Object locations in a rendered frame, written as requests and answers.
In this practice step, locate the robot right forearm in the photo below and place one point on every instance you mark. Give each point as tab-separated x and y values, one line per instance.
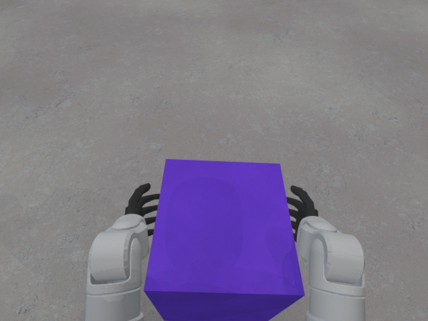
336	271

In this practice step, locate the left robot hand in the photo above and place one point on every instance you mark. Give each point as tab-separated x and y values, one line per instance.
137	201

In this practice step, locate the carton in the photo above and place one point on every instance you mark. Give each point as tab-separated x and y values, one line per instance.
223	247

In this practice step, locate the robot left forearm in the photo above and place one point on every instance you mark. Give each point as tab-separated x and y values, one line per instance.
114	273

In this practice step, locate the right robot hand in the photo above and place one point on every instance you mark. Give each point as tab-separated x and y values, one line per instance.
305	208

